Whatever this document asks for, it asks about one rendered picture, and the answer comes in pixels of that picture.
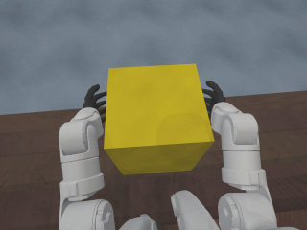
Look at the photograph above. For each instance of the robot left forearm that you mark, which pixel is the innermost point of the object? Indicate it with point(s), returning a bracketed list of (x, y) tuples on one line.
[(79, 151)]

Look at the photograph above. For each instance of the carton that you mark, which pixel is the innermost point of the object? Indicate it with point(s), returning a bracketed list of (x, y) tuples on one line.
[(156, 119)]

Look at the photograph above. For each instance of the robot right thigh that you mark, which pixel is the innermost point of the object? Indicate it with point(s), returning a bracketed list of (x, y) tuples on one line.
[(192, 213)]

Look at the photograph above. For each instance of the robot right forearm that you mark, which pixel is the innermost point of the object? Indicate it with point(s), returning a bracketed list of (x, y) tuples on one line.
[(240, 146)]

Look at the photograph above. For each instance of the right robot hand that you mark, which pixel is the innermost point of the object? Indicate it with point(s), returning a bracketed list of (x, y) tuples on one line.
[(216, 95)]

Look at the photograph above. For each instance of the left robot hand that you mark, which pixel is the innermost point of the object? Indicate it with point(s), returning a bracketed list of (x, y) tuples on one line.
[(91, 99)]

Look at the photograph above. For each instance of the robot right upper arm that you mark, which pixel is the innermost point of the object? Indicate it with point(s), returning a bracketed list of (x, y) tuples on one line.
[(247, 211)]

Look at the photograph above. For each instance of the robot left thigh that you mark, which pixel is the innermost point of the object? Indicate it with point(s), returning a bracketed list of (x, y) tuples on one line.
[(140, 223)]

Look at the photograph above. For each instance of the robot thigh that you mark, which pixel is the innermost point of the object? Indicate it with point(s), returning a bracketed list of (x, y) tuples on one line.
[(192, 213), (140, 223)]

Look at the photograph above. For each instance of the robot left upper arm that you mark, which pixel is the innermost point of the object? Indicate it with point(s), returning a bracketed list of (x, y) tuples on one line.
[(94, 214)]

